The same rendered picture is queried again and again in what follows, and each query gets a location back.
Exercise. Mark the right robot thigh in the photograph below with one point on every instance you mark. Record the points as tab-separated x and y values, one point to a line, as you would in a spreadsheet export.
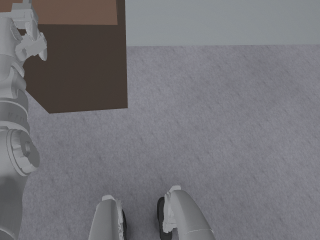
190	221

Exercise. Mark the robot left hand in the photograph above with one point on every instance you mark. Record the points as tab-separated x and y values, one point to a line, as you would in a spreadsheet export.
17	46

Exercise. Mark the robot left forearm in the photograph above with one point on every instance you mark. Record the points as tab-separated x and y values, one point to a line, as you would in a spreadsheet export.
14	104

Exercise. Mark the left robot upper arm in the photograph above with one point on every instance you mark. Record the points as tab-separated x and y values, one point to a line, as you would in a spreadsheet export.
18	158

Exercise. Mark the handle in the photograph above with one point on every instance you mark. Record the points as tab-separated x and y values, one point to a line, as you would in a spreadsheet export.
26	4

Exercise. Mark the drawer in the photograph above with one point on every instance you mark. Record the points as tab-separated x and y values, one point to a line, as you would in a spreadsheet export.
70	12

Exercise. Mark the robot left shin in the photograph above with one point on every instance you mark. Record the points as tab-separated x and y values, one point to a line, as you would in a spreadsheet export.
120	228

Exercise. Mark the cabinet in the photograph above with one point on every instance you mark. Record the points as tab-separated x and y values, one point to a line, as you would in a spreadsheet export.
85	69

